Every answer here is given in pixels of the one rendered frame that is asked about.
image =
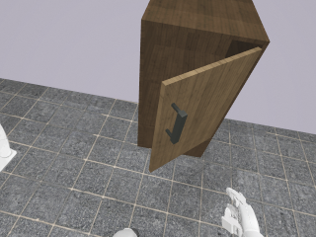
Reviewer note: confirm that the left robot hand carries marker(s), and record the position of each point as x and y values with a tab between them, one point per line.
6	153

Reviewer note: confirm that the cupboard door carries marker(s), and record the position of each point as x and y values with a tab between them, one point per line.
205	95

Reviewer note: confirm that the handle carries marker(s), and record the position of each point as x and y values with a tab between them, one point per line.
178	126

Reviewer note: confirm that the right robot hand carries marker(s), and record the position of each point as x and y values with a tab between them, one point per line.
239	220

